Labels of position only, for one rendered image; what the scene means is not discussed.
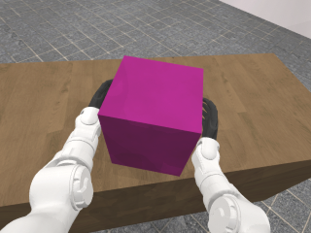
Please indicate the right robot forearm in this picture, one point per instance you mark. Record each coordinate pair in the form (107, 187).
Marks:
(208, 174)

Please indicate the robot left hand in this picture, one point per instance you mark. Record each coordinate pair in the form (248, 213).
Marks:
(99, 96)

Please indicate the carton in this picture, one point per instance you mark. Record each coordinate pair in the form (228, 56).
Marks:
(151, 116)

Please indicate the left robot forearm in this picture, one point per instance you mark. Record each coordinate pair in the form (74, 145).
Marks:
(82, 143)

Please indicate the robot right hand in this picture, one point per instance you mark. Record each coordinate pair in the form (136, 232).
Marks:
(210, 121)

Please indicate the robot left upper arm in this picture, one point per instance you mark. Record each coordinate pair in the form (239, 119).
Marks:
(57, 195)

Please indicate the robot right upper arm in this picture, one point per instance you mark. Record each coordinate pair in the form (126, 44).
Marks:
(232, 215)

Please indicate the pedestal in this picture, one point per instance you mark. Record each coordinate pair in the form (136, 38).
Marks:
(264, 136)

